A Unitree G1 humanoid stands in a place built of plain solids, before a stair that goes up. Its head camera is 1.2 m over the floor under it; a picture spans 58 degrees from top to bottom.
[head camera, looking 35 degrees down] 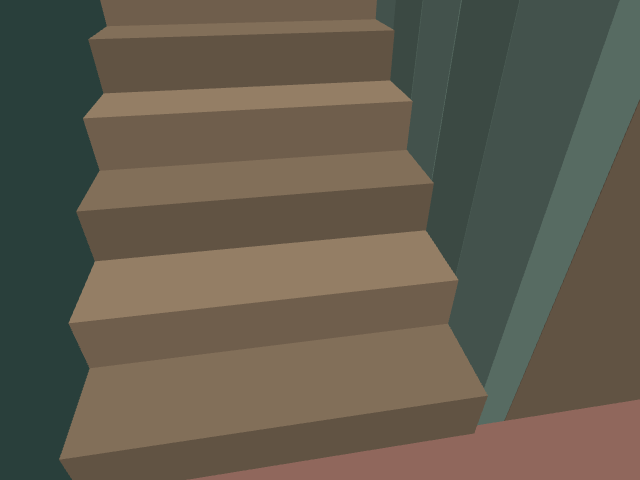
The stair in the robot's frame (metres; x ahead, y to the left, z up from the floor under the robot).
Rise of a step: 0.18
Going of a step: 0.27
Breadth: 1.09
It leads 9 degrees to the left of straight ahead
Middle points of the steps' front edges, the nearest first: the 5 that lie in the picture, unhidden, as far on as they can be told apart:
0.63 0.08 0.18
0.90 0.13 0.37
1.16 0.17 0.55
1.43 0.21 0.73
1.70 0.26 0.91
